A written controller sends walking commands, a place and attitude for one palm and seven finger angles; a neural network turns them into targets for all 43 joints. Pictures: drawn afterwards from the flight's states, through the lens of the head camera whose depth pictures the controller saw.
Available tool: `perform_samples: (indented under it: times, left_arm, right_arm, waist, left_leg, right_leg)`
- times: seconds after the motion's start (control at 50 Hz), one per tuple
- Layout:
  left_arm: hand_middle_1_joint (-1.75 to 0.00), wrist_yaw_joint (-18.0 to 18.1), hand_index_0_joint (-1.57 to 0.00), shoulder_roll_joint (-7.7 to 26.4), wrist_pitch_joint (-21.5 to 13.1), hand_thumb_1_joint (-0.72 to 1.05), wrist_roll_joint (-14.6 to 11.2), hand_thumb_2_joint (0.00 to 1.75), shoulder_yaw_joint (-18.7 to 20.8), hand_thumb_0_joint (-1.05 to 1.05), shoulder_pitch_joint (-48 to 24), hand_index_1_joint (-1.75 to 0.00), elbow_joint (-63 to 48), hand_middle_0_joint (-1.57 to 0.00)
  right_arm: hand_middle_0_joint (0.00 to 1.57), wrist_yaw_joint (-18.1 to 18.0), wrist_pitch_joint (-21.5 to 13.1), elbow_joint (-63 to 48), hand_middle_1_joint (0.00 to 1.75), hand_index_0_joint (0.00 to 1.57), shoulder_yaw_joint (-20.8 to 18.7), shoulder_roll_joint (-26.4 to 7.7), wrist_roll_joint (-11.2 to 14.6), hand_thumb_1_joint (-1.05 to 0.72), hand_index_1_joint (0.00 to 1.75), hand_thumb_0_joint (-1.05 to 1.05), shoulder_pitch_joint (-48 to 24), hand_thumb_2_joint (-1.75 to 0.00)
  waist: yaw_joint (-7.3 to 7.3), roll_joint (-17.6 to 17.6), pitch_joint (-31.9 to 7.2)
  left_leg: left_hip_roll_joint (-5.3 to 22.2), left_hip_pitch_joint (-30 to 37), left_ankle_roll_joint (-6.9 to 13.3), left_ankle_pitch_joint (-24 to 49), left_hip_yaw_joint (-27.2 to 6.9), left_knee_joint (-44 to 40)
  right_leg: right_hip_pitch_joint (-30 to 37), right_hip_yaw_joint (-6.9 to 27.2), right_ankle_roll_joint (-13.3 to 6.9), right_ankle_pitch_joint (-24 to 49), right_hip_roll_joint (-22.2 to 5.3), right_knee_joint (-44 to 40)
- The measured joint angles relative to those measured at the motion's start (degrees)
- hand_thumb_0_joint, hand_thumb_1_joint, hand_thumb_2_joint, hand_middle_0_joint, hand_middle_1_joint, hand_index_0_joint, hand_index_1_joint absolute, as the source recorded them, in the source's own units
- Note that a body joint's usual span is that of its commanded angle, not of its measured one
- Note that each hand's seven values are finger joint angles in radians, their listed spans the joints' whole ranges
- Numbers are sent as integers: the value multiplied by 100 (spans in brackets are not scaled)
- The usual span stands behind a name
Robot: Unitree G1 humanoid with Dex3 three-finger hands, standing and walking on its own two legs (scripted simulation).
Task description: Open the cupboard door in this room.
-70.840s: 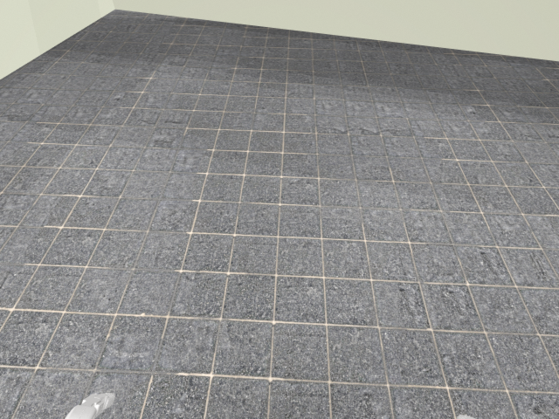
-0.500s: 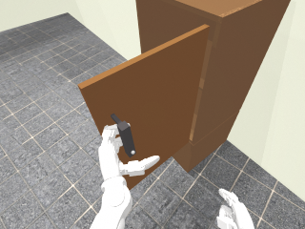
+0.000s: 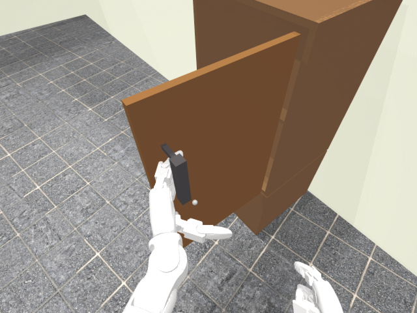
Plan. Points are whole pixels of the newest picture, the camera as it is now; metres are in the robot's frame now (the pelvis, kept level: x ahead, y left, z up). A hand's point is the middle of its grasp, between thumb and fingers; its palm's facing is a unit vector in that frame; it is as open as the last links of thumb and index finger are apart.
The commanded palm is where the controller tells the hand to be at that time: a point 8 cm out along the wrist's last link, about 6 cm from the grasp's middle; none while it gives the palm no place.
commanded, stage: slide the hand sideways off the handle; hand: left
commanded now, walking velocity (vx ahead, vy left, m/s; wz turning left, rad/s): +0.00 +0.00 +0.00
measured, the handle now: (175, 174) +0.36 +0.09 +0.08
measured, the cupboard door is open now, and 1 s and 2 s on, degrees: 88 93 93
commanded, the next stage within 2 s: draw the hand back to the body in 1.14 s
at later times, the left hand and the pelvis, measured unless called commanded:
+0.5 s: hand (188, 230) +0.25 +0.05 +0.07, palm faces -0.11 -0.99 +0.00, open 16.3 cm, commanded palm +0.22 +0.11 +0.07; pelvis +0.01 +0.02 +0.00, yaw -1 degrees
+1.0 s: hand (156, 255) +0.21 +0.10 +0.07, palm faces -0.05 -1.00 -0.02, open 16.3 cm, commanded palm +0.18 +0.16 +0.07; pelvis +0.02 +0.00 -0.01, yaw +0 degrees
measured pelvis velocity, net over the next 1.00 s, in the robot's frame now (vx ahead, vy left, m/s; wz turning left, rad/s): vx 0.02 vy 0.00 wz -0.01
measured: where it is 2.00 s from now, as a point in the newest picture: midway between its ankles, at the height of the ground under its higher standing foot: outside the picture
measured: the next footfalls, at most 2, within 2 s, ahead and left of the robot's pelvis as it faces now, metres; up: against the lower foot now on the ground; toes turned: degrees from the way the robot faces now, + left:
none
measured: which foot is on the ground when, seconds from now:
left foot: down 0.00-1.00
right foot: down 0.00-1.00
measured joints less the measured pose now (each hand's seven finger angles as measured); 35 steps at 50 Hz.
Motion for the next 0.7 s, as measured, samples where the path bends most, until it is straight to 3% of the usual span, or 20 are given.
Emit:
perform_samples:
  times: [0.06, 0.1, 0.16, 0.2, 0.24, 0.32, 0.42, 0.7]
  left_arm:
    - [-45, -1179, -20, 453, -291, -49, -75, 30, 11, -1, 115, -46, -93, -26]
    - [-41, -1869, -16, 724, -422, -49, -283, 30, -44, -1, 185, -42, -167, -24]
    - [-37, -2387, -13, 762, -450, -49, -723, 30, -117, -1, 302, -37, -276, -20]
    - [-35, -2411, -12, 624, -389, -50, -879, 30, -127, -1, 406, -35, -358, -18]
    - [-33, -2269, -13, 463, -335, -50, -852, 30, -146, -1, 521, -33, -458, -17]
    - [-31, -1938, -15, 314, -348, -50, -486, 30, -221, -1, 799, -32, -710, -15]
    - [-30, -1874, -16, 478, -415, -50, -203, 30, -267, -1, 1165, -31, -1090, -14]
    - [-30, -2304, -17, 760, -399, -50, -516, 30, 8, -1, 2331, -31, -2126, -16]
  right_arm:
    - [20, -33, -26, -142, 30, 20, 1, -53, 89, -90, 30, 1, 112, -90]
    - [20, -68, -62, -224, 30, 20, 4, -119, 169, -90, 30, 1, 185, -90]
    - [20, -141, -146, -297, 30, 20, 22, -206, 275, -90, 30, 1, 256, -90]
    - [20, -161, -187, -330, 30, 20, 34, -226, 306, -90, 30, 1, 290, -90]
    - [20, -136, -217, -380, 30, 20, 35, -216, 302, -90, 30, 1, 326, -90]
    - [20, -14, -220, -533, 30, 20, 37, -157, 245, -90, 30, 1, 389, -90]
    - [20, 65, -136, -683, 30, 20, 53, -115, 218, -90, 30, 1, 404, -90]
    - [20, -24, -183, -916, 30, 20, 91, -158, 248, -90, 30, 2, 408, -90]
  waist:
    - [50, 9, 37]
    - [59, 72, 67]
    - [40, 161, 134]
    - [31, 162, 150]
    - [18, 125, 138]
    - [-10, 14, 85]
    - [-16, -36, 68]
    - [59, 57, 21]
  left_leg:
    - [-36, -34, 34, 10, 0, 26]
    - [-42, -25, 55, -1, -3, 48]
    - [-44, 46, 91, -12, 15, 38]
    - [-49, 94, 112, -5, 56, -5]
    - [-59, 114, 130, 2, 102, -41]
    - [-59, 78, 147, -30, 182, -24]
    - [-28, 30, 143, -126, 208, 93]
    - [3, -13, 93, -266, 142, 189]
  right_leg:
    - [-31, -3, 23, -7, -37, 40]
    - [-7, -6, 44, -4, -43, 34]
    - [79, 14, 87, 16, -43, -20]
    - [111, 57, 113, 34, -48, -54]
    - [105, 104, 132, 40, -58, -59]
    - [20, 184, 145, 4, -60, 14]
    - [-37, 208, 136, -71, -30, 120]
    - [-56, 147, 94, -212, 5, 188]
